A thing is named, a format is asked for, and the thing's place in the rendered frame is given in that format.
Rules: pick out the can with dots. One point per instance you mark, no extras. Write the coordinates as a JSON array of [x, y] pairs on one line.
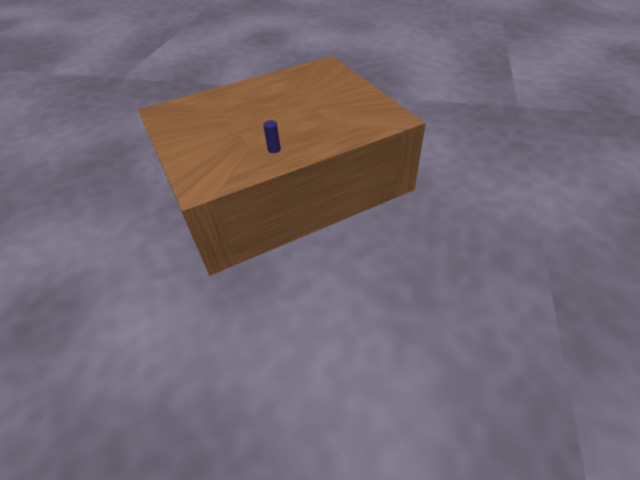
[[272, 137]]

